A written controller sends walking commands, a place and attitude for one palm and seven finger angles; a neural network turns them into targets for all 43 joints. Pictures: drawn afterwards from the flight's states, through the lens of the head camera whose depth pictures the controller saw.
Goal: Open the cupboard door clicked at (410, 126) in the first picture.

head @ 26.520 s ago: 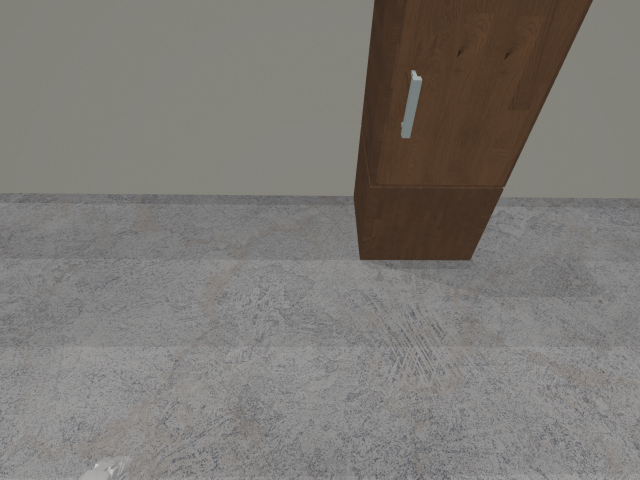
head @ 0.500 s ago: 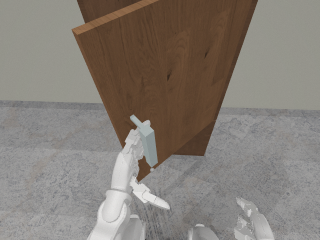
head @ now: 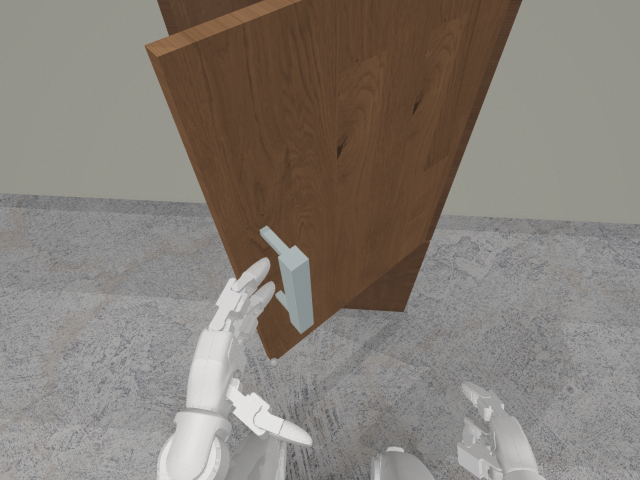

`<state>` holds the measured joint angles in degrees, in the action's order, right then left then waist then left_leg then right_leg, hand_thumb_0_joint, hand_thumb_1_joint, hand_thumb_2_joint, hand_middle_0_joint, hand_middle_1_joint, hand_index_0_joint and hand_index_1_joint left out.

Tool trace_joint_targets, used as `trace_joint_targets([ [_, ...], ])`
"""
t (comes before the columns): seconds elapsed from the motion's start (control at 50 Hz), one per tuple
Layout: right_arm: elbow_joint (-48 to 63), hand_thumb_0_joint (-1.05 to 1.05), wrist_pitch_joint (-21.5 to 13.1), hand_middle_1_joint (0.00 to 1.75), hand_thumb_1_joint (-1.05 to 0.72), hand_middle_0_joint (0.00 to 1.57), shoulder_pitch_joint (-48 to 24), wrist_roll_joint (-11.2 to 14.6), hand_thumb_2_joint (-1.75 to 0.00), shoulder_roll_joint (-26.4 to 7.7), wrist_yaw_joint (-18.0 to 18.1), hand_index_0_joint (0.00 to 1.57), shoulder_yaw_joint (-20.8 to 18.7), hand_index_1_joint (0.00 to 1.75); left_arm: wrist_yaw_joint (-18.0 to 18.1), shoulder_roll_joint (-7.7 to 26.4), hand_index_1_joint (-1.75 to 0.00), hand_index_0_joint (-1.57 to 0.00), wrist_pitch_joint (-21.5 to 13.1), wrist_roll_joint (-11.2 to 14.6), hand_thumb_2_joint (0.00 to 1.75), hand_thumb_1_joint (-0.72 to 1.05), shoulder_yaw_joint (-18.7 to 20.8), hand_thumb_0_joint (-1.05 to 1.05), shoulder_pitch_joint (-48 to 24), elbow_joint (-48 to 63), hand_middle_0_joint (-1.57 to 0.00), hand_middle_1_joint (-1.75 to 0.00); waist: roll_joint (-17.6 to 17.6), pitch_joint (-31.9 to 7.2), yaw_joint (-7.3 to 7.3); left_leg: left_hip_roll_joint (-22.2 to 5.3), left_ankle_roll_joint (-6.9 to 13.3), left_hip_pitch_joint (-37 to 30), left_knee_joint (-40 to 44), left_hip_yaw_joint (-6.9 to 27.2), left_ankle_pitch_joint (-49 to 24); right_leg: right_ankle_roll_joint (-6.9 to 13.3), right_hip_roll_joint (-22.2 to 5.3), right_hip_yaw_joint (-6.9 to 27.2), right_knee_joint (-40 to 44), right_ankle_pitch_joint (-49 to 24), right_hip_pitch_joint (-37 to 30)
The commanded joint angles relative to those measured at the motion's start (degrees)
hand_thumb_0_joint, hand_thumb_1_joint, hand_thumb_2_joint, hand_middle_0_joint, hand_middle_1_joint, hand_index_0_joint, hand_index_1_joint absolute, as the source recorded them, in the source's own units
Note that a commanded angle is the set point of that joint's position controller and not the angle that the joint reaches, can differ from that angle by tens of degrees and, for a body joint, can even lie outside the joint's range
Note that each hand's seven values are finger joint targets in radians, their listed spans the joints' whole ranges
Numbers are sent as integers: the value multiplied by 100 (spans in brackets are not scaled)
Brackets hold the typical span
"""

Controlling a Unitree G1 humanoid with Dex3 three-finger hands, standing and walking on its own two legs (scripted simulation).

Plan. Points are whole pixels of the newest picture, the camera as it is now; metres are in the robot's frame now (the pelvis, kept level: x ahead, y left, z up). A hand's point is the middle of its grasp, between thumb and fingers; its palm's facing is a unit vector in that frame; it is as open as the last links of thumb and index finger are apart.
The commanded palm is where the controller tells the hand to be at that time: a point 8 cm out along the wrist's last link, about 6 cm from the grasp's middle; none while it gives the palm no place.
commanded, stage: slide the hand sideways off the handle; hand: left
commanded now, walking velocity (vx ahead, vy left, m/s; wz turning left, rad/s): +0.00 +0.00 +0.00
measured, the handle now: (287, 283) +0.34 +0.06 +0.05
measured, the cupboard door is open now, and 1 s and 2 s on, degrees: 44 44 44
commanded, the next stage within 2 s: draw the hand back to the body in 0.42 s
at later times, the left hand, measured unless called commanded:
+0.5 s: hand (219, 397) +0.21 +0.12 +0.05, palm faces -0.07 -1.00 -0.01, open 16.3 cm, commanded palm +0.19 +0.17 +0.05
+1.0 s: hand (142, 385) +0.20 +0.17 +0.12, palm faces -0.06 -1.00 -0.06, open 16.3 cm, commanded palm +0.17 +0.23 +0.14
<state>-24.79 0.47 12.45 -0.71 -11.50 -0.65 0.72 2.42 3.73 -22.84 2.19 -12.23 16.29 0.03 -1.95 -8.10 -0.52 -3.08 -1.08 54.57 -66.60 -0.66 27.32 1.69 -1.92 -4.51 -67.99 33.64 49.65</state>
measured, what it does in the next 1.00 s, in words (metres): stands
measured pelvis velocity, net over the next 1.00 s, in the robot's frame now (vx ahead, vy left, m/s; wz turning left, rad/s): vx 0.01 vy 0.01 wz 0.01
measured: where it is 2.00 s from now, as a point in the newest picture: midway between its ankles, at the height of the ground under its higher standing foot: outside the picture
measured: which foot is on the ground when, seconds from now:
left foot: down 0.00-1.00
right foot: down 0.00-1.00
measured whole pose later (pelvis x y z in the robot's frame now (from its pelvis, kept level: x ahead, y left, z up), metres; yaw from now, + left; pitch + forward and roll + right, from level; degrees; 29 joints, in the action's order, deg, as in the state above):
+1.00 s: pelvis +0.01 +0.01 +0.03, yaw +1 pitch +9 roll -2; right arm -23.4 -3.0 15.9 2.3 -13.0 3.9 1.4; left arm -10.7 14.2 -14.5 14.3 3.4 32.2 17.8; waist -3.2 -8.3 -0.4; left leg -3.1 -0.5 43.1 -59.3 0.6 25.6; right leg 0.8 -1.1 -5.8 -57.4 30.3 36.5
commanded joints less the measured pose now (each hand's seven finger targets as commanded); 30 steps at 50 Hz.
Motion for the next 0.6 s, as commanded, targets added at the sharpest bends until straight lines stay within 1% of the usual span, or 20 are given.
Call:
trace_joint_targets([
  [0.0, 945, 0, -295, 30, -90, 20, -234, 4, -90, -586, 33, 20, -283, 30, 24, 176, -30, -15, -438, 54, 30, -50, 410, 0, 190, 1400, -15, -30, 340, -1341, 33, 342, 203, -1199, 730, 127, -949, -14, 222, 254, 1139, -1741, -587],
  [0.04, 969, 0, -314, 30, -90, 20, -217, 3, -90, -588, 31, 20, -293, 30, -46, 222, -30, -15, -477, 83, 30, -50, 418, 0, 327, 1542, -15, -30, 352, -1319, 13, 349, 203, -1135, 683, 123, -948, -23, 216, 293, 1135, -1781, -616],
  [0.08, 1000, 0, -327, 30, -90, 20, -213, 11, -90, -593, 47, 20, -307, 30, -131, 364, -30, -15, -509, 156, 30, -50, 579, 0, 540, 1654, -15, -30, 406, -1358, 40, 359, 209, -1052, 638, 111, -986, -33, 215, 328, 1133, -1865, -706],
  [0.16, 956, 0, -370, 30, -90, 20, -200, 29, -90, -609, 126, 20, -324, 30, -351, 585, -30, -15, -605, 302, 30, -50, 831, 0, 624, 1765, -15, -30, 460, -1314, -20, 362, 217, -839, 452, 99, -939, -75, 197, 500, 1181, -1873, -723],
  [0.18, 964, 0, -387, 30, -90, 20, -203, 36, -90, -598, 136, 20, -321, 30, -424, 536, -30, -15, -622, 348, 30, -50, 789, 0, 619, 1762, -15, -30, 462, -1211, -66, 366, 215, -775, 417, 83, -852, -99, 177, 528, 1217, -1796, -662],
  [0.2, 923, 0, -401, 30, -90, 20, -196, 42, -90, -609, 158, 20, -329, 30, -475, 670, -30, -15, -651, 417, 30, -50, 966, 0, 628, 1756, -15, -30, 505, -1213, -54, 360, 203, -698, 372, 92, -817, -109, 161, 585, 1235, -1754, -691],
  [0.26, 908, 0, -452, 30, -90, 20, -175, 59, -90, -632, 215, 20, -355, 30, -707, 716, -30, -15, -704, 565, 30, -50, 1065, 0, 822, 1855, -15, -30, 517, -1423, -49, 358, 214, -688, 265, 109, -984, -140, 144, 642, 1177, -2075, -806],
  [0.28, 926, 0, -472, 30, -90, 20, -199, 68, -90, -619, 225, 20, -355, 30, -813, 666, -30, -15, -707, 620, 30, -50, 1011, 0, 962, 1868, -15, -30, 396, -1356, -42, 361, 202, -679, 259, 89, -973, -165, 124, 656, 1184, -2140, -776],
  [0.3, 890, 0, -476, 30, -90, 20, -161, 74, -90, -630, 238, 20, -365, 30, -890, 783, -30, -15, -713, 688, 30, -50, 1150, 0, 1017, 1919, -15, -30, 421, -1481, -36, 358, 200, -678, 232, 102, -1036, -175, 117, 667, 1147, -2264, -852],
  [0.32, 908, 0, -485, 30, -90, 20, -178, 82, -90, -631, 250, 20, -367, 30, -989, 762, -30, -15, -702, 722, 30, -50, 1121, 0, 1121, 1952, -15, -30, 354, -1470, -22, 362, 202, -693, 234, 103, -1068, -174, 121, 652, 1126, -2314, -845],
  [0.34, 896, 0, -486, 30, -90, 20, -167, 91, -90, -631, 264, 20, -381, 30, -1070, 780, -30, -15, -691, 780, 30, -50, 1160, 0, 1194, 1940, -15, -30, 460, -1488, -37, 358, 203, -691, 222, 120, -1093, -202, 109, 671, 1133, -2414, -876],
  [0.38, 897, 0, -492, 30, -90, 20, -203, 106, -90, -636, 298, 20, -401, 30, -1212, 829, -30, -15, -664, 853, 30, -50, 1229, 0, 1326, 1952, -15, -30, 456, -1501, -28, 354, 207, -665, 190, 130, -1178, -221, 101, 662, 1079, -2579, -891],
  [0.4, 901, 0, -502, 30, -90, 20, -196, 105, -90, -634, 301, 20, -396, 30, -1256, 820, -30, -15, -661, 896, 30, -50, 1221, 0, 1305, 2030, -15, -30, 354, -1489, -27, 364, 204, -650, 174, 132, -1177, -220, 92, 662, 1060, -2578, -878],
  [0.42, 877, 0, -514, 30, -90, 20, -193, 110, -90, -648, 309, 20, -399, 30, -1287, 807, -30, -15, -654, 896, 30, -50, 1177, 0, 1246, 2012, -15, -30, 403, -1422, -85, 355, 214, -683, 171, 153, -1161, -213, 117, 608, 1038, -2519, -758],
  [0.46, 883, 0, -534, 30, -90, 20, -225, 111, -90, -652, 323, 20, -406, 30, -1287, 836, -30, -15, -636, 926, 30, -50, 1226, 0, 1232, 2019, -15, -30, 328, -1322, -54, 353, 218, -601, 159, 172, -1076, -168, 147, 567, 1013, -2179, -643],
  [0.48, 890, 0, -553, 30, -90, 20, -240, 108, -90, -654, 317, 20, -394, 30, -1283, 736, -30, -15, -641, 917, 30, -50, 1116, 0, 1187, 2025, -15, -30, 339, -1293, -84, 352, 224, -626, 155, 178, -1021, -162, 158, 535, 1005, -2046, -529],
  [0.5, 896, 0, -556, 30, -90, 20, -233, 107, -90, -657, 322, 20, -404, 30, -1258, 781, -30, -15, -636, 912, 30, -50, 1156, 0, 1176, 1992, -15, -30, 366, -1225, -79, 344, 219, -580, 154, 185, -933, -151, 167, 519, 1008, -1856, -453],
  [0.52, 936, 0, -561, 30, -90, 20, -218, 108, -90, -664, 333, 20, -408, 30, -1228, 920, -30, -15, -647, 943, 30, -50, 1292, 0, 1110, 2239, -15, -30, 341, -1343, -31, 333, 223, -661, 185, 187, -937, -149, 171, 551, 1055, -1814, -511],
  [0.56, 1018, 0, -530, 30, -90, 20, -229, 116, -90, -669, 363, 20, -422, 30, -1134, 1262, -30, -15, -599, 909, 30, -50, 1559, 0, 1238, 2643, -15, -30, 142, -1621, 116, 328, 248, -942, 370, 166, -1109, -86, 226, 488, 1071, -1800, -734],
  [0.58, 1088, 0, -526, 30, -90, 20, -214, 141, -90, -651, 364, 20, -410, 30, -1101, 1304, -30, -15, -569, 906, 30, -50, 1566, 0, 1235, 2938, -15, -30, -95, -1729, 163, 338, 249, -1158, 489, 139, -1206, -60, 229, 442, 1084, -1851, -811],
])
